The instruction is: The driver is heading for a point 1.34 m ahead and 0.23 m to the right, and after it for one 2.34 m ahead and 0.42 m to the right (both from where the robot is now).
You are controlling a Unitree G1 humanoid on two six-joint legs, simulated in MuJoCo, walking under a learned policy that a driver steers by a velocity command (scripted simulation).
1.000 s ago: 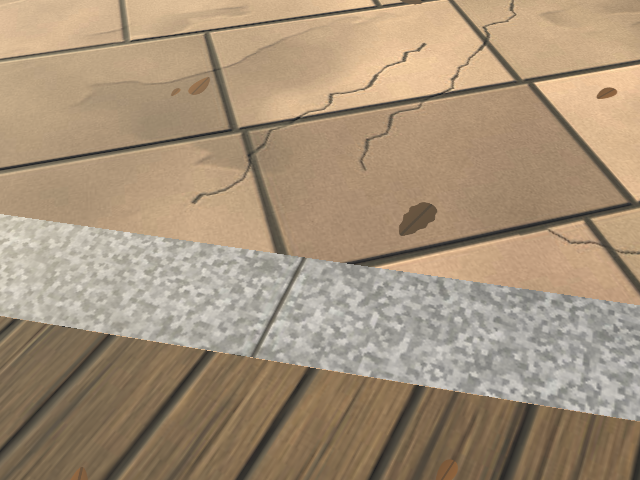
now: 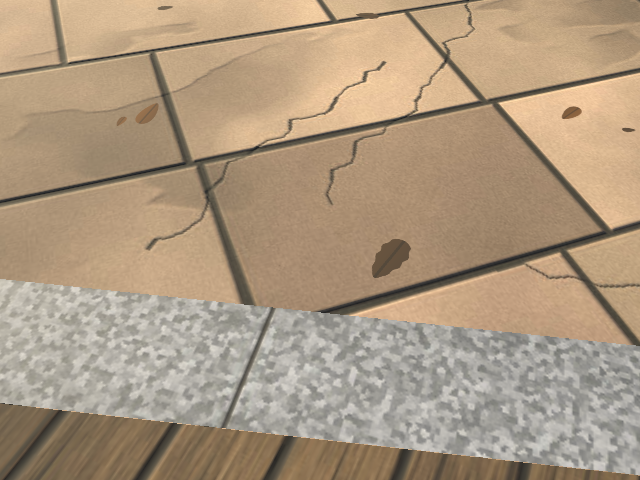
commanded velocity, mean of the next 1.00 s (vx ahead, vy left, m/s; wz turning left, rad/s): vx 0.49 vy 0.00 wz -0.15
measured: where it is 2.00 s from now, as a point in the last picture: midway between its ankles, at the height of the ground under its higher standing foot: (369, 242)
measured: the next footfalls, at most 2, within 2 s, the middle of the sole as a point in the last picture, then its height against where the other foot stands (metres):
right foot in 0.16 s outside the picture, level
left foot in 0.70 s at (245, 437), level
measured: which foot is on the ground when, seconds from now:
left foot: down 0.00-0.16, up 0.18-0.68, down 0.70-1.00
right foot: up 0.00-0.14, down 0.16-0.70, up 0.72-1.00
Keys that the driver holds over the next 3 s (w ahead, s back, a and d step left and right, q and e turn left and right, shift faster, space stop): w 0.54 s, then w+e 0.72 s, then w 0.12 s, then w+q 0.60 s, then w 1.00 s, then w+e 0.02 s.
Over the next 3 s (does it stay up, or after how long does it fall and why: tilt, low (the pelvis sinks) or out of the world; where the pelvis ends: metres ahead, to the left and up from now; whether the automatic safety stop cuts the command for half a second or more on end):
stays up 1.67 -0.24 0.00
